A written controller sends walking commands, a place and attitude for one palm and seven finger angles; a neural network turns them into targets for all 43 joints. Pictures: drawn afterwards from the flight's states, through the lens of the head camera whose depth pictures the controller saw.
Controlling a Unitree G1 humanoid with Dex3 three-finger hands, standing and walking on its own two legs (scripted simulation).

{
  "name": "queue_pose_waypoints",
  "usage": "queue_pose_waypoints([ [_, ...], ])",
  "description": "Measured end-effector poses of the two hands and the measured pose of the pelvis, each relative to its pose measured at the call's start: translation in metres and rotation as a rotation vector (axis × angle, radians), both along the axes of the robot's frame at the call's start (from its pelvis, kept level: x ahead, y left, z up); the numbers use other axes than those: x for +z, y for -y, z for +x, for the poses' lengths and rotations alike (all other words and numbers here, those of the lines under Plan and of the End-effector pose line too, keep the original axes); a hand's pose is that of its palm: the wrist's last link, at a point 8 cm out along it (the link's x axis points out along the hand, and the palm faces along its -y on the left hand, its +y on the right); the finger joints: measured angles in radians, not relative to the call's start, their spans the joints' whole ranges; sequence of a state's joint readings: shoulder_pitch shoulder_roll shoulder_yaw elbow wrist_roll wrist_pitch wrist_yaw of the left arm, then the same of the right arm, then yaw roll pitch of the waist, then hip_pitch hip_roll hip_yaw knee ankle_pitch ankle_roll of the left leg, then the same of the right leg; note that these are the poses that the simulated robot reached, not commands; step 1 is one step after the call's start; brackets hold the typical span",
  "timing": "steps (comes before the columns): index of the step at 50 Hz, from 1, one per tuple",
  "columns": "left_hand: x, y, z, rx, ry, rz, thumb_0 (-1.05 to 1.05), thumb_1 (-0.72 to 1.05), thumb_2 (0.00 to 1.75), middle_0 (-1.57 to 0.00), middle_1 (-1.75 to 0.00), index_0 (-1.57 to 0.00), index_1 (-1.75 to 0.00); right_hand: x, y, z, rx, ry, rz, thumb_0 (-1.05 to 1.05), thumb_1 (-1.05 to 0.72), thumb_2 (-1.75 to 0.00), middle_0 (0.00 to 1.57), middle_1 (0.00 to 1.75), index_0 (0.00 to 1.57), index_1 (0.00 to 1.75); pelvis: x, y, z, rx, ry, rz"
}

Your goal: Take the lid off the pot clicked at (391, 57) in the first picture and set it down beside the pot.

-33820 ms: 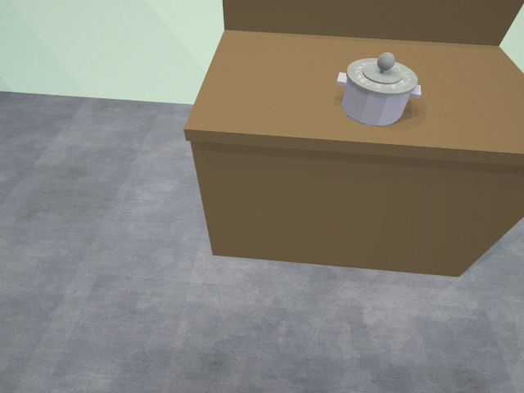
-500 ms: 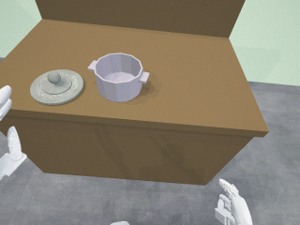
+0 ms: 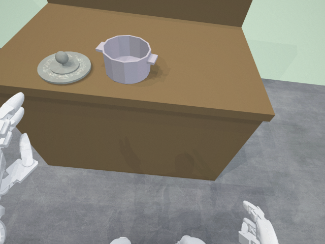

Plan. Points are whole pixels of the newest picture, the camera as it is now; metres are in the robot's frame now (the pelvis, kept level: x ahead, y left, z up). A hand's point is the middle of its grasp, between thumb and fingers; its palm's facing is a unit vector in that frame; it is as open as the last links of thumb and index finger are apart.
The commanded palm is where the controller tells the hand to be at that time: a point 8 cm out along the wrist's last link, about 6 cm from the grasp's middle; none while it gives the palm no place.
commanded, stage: stop stepping back and stand still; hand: left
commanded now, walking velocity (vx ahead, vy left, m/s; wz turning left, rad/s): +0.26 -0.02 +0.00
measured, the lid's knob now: (61, 57) +0.70 +0.39 +0.02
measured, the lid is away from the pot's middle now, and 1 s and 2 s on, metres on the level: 0.23 0.23 0.23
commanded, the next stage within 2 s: let the arm hang, fingers relaxed in 1.42 s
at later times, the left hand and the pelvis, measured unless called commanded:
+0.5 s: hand out of the picture +0.11 +0.24 +0.16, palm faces +0.36 -0.84 -0.40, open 7.4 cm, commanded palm +0.06 +0.29 +0.19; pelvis -0.06 +0.00 +0.01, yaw +1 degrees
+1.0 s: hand out of the picture +0.05 +0.20 -0.15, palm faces +0.05 -0.98 -0.17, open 7.4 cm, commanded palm none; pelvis -0.04 +0.02 +0.01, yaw +3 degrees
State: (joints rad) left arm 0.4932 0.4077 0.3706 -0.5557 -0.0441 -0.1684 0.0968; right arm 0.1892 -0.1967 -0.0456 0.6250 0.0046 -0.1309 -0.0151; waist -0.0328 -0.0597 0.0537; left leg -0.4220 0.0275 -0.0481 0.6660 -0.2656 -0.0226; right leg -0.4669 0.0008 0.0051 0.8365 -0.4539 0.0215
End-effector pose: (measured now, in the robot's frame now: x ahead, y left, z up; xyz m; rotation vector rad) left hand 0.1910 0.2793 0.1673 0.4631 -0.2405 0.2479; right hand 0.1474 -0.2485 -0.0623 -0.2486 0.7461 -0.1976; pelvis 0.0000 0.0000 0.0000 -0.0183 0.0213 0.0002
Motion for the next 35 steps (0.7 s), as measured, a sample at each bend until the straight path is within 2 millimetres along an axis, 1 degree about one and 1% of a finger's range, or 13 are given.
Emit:
queue_pose_waypoints([
  [3,0.011,0.01,-0.025,-0.019,-0.009,0.072,0.02,0.89,0.9,-0.21,-0.3,-0.21,-0.3,0.001,-0.006,-0.011,0.002,0.046,0.052,0.02,-0.9,-0.9,0.2,0.3,0.2,0.3,-0.003,0.008,-0.013,-0.02,0.009,0.0],
  [5,0.022,0.02,-0.046,-0.055,0.001,0.115,0.02,0.89,0.9,-0.21,-0.3,-0.21,-0.3,0.001,-0.01,-0.019,0.01,0.066,0.071,0.02,-0.9,-0.9,0.2,0.3,0.21,0.3,-0.003,0.01,-0.022,-0.009,0.031,-0.022],
  [7,0.032,0.025,-0.065,-0.078,0.029,0.124,0.02,0.89,0.9,-0.21,-0.3,-0.21,-0.3,0.002,-0.012,-0.028,0.013,0.057,0.073,0.02,-0.9,-0.9,0.2,0.3,0.21,0.3,0.0,0.009,-0.027,0.0,0.04,-0.014],
  [9,0.038,0.022,-0.081,-0.061,0.061,0.108,0.02,0.89,0.9,-0.22,-0.3,-0.21,-0.3,0.004,-0.013,-0.037,0.01,0.042,0.061,0.02,-0.9,-0.9,0.2,0.3,0.21,0.3,0.003,0.006,-0.029,0.0,0.041,0.0],
  [12,0.035,0.005,-0.093,0.01,0.116,0.067,0.02,0.88,0.9,-0.22,-0.3,-0.22,-0.3,0.003,-0.013,-0.045,0.017,0.055,0.024,0.02,-0.9,-0.9,0.2,0.3,0.21,0.3,0.001,-0.003,-0.036,0.015,0.035,-0.014],
  [15,0.023,-0.015,-0.098,0.093,0.112,0.014,0.01,0.88,0.9,-0.22,-0.3,-0.22,-0.3,0.004,-0.018,-0.052,0.018,0.067,0.022,0.02,-0.9,-0.9,0.2,0.3,0.21,0.3,0.002,-0.006,-0.048,0.019,0.061,-0.001],
  [17,0.015,-0.022,-0.101,0.133,0.073,-0.002,0.01,0.89,0.9,-0.21,-0.3,-0.21,-0.3,0.008,-0.022,-0.055,0.022,0.09,0.037,0.02,-0.9,-0.9,0.2,0.3,0.21,0.3,0.005,-0.006,-0.052,0.017,0.066,0.004],
  [19,0.01,-0.022,-0.105,0.146,0.035,-0.006,0.02,0.89,0.9,-0.21,-0.3,-0.21,-0.3,0.011,-0.026,-0.057,0.036,0.117,0.056,0.02,-0.9,-0.9,0.2,0.3,0.21,0.3,0.006,-0.005,-0.055,0.018,0.067,0.008],
  [21,0.007,-0.015,-0.109,0.13,0.013,-0.006,0.02,0.89,0.9,-0.21,-0.3,-0.21,-0.3,0.012,-0.028,-0.057,0.059,0.129,0.062,0.02,-0.9,-0.9,0.2,0.3,0.21,0.3,0.005,-0.003,-0.058,0.017,0.07,0.008],
  [24,0.01,-0.004,-0.115,0.089,0.012,-0.009,0.02,0.89,0.9,-0.21,-0.3,-0.21,-0.3,0.014,-0.029,-0.058,0.086,0.111,0.047,0.02,-0.9,-0.9,0.2,0.3,0.21,0.3,0.008,-0.002,-0.061,0.025,0.065,-0.002],
  [27,0.017,-0.002,-0.119,0.059,0.045,-0.005,0.02,0.89,0.9,-0.21,-0.3,-0.21,-0.3,0.014,-0.027,-0.06,0.087,0.08,0.022,0.02,-0.9,-0.9,0.2,0.3,0.21,0.3,0.009,-0.005,-0.062,0.023,0.056,-0.004],
  [31,0.02,-0.016,-0.115,0.068,0.092,-0.007,0.02,0.89,0.9,-0.22,-0.3,-0.21,-0.3,0.014,-0.027,-0.062,0.063,0.062,-0.012,0.02,-0.9,-0.9,0.2,0.3,0.21,0.3,0.007,-0.015,-0.061,0.028,0.06,-0.012],
  [35,0.018,-0.031,-0.103,0.103,0.056,0.008,0.02,0.89,0.9,-0.21,-0.3,-0.21,-0.3,0.018,-0.035,-0.059,0.044,0.072,0.005,0.02,-0.9,-0.9,0.2,0.3,0.21,0.3,0.012,-0.019,-0.055,0.018,0.056,0.001],
])
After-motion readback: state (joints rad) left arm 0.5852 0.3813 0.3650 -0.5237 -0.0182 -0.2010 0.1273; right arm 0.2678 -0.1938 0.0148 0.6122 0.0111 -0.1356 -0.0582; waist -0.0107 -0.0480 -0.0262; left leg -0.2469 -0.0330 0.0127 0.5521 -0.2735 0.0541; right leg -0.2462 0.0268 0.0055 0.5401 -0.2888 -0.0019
